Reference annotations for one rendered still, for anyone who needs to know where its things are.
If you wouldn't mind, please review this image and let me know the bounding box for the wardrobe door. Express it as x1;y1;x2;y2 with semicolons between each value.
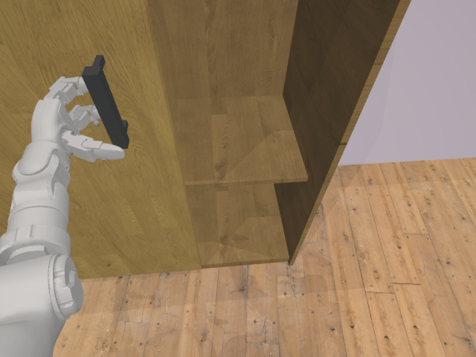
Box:
0;0;202;279

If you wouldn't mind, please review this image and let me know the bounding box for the left robot hand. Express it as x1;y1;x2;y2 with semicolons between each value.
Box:
31;77;125;162

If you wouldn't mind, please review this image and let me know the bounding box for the left robot upper arm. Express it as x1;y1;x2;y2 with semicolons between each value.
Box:
0;254;83;357

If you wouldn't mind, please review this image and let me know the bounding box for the handle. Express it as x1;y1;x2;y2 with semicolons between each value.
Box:
81;55;129;149

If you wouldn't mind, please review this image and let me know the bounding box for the robot left forearm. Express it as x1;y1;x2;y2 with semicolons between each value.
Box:
0;141;71;266

